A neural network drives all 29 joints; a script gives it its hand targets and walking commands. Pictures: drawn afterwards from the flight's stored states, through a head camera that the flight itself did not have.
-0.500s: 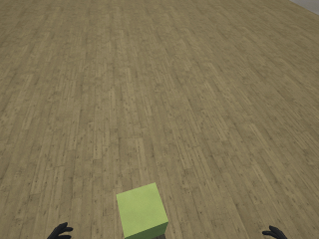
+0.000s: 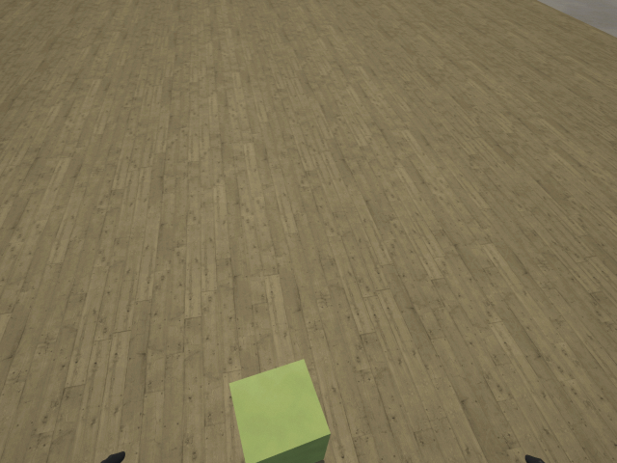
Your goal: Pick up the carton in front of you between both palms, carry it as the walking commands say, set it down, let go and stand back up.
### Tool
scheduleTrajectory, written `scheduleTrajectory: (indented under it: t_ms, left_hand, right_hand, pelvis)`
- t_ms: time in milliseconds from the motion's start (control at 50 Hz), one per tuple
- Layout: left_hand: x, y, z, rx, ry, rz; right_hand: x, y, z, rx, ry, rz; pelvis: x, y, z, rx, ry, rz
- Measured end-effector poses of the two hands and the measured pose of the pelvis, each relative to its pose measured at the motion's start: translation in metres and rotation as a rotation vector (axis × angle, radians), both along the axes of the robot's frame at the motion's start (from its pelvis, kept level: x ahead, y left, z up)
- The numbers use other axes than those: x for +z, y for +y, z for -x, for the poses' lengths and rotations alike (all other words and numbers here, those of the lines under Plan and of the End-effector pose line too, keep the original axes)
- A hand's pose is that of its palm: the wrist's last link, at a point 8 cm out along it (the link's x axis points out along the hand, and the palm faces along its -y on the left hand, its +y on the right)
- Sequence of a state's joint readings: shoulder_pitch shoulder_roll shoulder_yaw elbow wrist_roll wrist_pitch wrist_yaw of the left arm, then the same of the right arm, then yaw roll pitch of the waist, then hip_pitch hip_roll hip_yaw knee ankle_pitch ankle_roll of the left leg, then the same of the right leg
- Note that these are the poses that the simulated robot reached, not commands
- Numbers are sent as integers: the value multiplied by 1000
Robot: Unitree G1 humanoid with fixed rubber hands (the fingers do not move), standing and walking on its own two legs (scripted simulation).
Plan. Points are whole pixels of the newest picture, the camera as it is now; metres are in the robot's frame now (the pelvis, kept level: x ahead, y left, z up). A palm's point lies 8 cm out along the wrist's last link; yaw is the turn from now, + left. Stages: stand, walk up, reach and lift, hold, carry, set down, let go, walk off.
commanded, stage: stand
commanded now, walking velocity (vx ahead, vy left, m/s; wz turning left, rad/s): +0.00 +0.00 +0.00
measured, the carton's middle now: (278, 423) +0.38 +0.08 -0.65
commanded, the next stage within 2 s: none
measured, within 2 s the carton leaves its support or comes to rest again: neither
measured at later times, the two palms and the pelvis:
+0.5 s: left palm out of the picture +0.07 +0.30 -0.11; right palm out of the picture +0.08 -0.31 -0.09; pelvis -0.01 +0.00 +0.00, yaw +0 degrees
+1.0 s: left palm out of the picture +0.06 +0.31 -0.11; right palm out of the picture +0.08 -0.31 -0.09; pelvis -0.02 +0.00 +0.01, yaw +1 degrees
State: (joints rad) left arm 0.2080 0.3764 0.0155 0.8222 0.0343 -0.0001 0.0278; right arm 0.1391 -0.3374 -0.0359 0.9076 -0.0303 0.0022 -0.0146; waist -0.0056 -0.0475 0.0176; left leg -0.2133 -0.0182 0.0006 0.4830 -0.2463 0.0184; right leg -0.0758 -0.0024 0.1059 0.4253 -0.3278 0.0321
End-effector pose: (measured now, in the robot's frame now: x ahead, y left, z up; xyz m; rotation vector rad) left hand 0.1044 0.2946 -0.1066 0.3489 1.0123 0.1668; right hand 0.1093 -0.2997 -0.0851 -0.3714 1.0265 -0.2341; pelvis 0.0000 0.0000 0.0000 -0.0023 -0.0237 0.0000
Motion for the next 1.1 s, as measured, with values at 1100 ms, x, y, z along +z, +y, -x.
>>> scheduleTrajectory:
  t_ms: [1100]
  left_hand:
    - [0,13,42,56,110,-21]
  right_hand:
    - [-5,-15,29,-7,96,5]
  pelvis:
    - [6,-4,17,18,-16,3]
